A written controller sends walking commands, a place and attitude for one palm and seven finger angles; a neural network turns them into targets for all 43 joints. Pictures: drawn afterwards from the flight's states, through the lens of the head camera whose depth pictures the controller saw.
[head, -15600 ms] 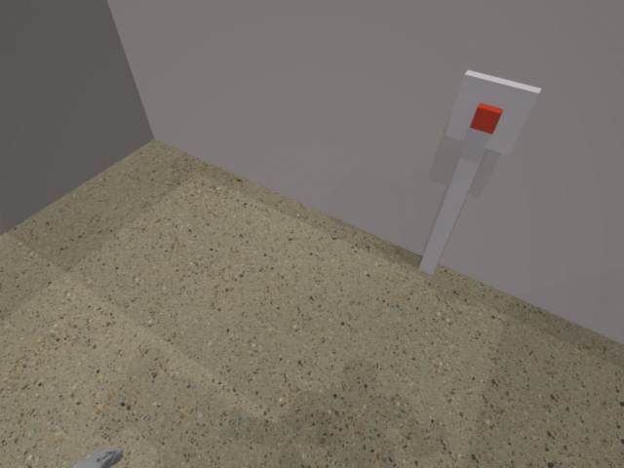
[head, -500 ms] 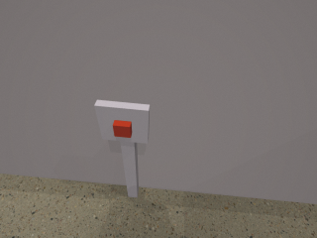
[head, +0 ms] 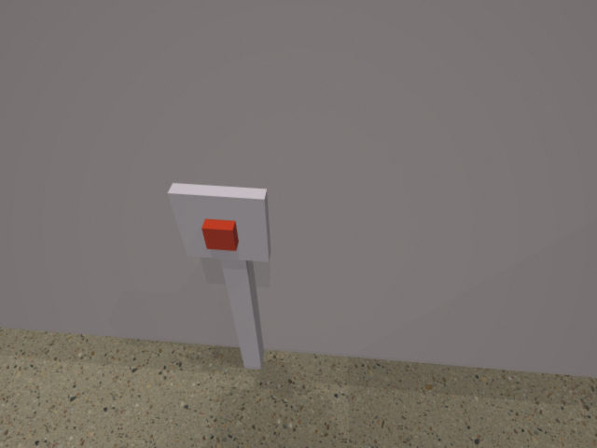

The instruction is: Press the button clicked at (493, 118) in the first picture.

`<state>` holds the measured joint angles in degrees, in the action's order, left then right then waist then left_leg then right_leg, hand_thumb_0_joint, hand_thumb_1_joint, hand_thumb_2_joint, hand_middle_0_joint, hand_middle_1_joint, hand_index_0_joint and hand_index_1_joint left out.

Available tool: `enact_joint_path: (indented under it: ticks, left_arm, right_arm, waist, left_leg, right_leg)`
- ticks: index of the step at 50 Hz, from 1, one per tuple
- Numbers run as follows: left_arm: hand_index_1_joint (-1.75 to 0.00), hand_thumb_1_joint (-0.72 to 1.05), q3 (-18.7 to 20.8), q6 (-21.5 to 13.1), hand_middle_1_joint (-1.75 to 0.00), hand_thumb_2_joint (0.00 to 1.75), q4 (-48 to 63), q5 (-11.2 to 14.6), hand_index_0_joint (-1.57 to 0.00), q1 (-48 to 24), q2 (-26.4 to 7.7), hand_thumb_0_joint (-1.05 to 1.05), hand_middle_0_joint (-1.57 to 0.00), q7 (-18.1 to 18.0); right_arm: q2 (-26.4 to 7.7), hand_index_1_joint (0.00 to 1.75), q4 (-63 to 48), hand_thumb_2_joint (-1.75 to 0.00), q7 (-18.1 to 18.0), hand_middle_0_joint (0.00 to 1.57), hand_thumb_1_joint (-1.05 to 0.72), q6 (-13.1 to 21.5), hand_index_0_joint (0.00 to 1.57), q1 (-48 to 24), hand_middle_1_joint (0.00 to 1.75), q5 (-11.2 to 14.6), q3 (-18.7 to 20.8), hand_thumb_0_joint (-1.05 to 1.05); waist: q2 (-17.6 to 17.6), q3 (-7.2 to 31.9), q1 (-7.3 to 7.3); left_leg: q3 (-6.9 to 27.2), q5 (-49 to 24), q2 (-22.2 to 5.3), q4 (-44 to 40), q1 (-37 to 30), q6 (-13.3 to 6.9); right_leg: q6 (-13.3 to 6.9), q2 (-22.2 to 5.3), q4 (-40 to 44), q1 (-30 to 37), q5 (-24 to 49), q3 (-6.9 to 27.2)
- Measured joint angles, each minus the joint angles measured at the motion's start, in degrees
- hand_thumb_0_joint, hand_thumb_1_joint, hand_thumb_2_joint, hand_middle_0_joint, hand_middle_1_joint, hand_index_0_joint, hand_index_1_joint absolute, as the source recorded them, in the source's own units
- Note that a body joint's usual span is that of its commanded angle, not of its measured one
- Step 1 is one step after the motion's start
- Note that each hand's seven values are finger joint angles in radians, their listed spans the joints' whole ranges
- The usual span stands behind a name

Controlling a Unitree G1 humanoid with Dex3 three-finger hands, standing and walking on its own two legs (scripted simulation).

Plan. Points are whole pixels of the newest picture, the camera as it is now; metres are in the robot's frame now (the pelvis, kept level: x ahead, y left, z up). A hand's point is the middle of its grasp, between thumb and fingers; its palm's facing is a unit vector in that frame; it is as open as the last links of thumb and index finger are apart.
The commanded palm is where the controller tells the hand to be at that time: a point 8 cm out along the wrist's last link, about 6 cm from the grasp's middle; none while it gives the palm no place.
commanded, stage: come to a stop and stand still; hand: left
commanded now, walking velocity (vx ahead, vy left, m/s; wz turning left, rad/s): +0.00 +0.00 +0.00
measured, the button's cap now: (221, 233) +0.51 +0.18 -0.04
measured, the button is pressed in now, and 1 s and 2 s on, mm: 0 0 0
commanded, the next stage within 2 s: look again from close up in 0.34 s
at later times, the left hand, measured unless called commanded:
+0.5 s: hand out of the picture +0.03 +0.22 -0.16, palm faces -0.01 -0.96 -0.28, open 7.4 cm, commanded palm none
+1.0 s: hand out of the picture +0.04 +0.23 -0.16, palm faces -0.03 -0.97 -0.25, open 7.4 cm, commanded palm none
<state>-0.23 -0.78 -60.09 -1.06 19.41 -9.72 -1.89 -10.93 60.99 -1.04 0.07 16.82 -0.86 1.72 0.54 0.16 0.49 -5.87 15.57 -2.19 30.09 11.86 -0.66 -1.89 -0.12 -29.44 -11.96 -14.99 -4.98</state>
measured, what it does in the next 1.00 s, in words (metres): stands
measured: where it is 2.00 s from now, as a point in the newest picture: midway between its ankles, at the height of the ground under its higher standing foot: outside the picture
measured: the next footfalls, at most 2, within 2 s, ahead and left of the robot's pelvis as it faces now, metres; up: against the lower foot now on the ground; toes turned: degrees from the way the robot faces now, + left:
none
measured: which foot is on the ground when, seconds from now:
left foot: down 0.00-1.00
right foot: down 0.00-1.00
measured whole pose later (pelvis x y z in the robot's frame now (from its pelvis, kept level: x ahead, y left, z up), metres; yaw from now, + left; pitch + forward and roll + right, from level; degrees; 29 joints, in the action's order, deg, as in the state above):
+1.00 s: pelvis +0.00 +0.02 +0.01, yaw -1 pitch -2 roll +0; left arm -1.3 -0.9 -62.7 -1.1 13.5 -14.2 -1.3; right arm -14.1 64.8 0.2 0.8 9.6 -0.5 -0.1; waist -0.5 -0.7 -0.2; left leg -7.1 11.4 -0.3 21.3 7.8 -2.2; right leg 0.0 -1.2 -21.0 -8.3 -10.4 -3.8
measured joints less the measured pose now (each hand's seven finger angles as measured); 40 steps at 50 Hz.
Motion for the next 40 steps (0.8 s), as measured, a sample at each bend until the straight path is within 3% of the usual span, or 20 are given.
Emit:
enact_joint_path:
  ticks: [19,40]
  left_arm:
    - [-0.3,0.91,0.33,-0.2,-0.3,0.9,-0.38,0.07,-0.2,-5.54,-5.61,0.0,-0.2,0.73]
    - [-0.3,0.91,-0.93,-0.12,-0.3,0.9,-2.64,0.07,-0.2,-5.81,-4.51,0.0,-0.2,0.68]
  right_arm:
    - [-3.95,0.3,2.06,-0.9,1.23,0.2,-0.91,-0.07,0.2,-2.69,0.29,-0.2,-0.77,0.01]
    - [-3.22,0.3,4.22,-0.9,1.29,0.2,-0.91,0.52,0.21,-5.54,0.29,0.28,-1.77,0.01]
  waist:
    - [-0.46,0.14,0.02]
    - [-0.85,-1.05,-0.3]
  left_leg:
    - [0.16,-4.13,-0.01,-5.06,-0.9,0.33]
    - [-0.91,-4.27,1.34,-7.9,-3.11,-0.97]
  right_leg:
    - [-0.38,0.43,5.06,0.97,3.98,-0.25]
    - [1.28,-0.64,7.72,2.84,4.59,0.85]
